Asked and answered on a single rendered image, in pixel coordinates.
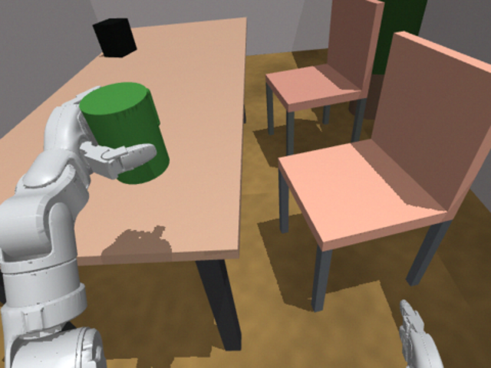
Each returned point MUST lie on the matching chair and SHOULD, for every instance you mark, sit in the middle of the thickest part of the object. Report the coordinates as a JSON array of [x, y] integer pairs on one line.
[[431, 135], [354, 31]]

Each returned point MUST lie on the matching right robot hand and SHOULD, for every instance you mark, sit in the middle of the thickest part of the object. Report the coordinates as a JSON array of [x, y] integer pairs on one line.
[[418, 347]]

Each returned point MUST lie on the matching table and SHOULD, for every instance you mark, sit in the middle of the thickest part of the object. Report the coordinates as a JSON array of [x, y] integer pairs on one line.
[[196, 74]]

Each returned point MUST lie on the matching left robot arm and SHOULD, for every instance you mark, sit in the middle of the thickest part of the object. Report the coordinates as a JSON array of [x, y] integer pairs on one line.
[[38, 260]]

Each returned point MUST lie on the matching left robot hand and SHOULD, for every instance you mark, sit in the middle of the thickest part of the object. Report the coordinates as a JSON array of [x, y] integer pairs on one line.
[[67, 129]]

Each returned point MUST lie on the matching potted plant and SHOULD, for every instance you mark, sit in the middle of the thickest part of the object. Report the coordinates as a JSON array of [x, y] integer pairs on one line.
[[398, 15]]

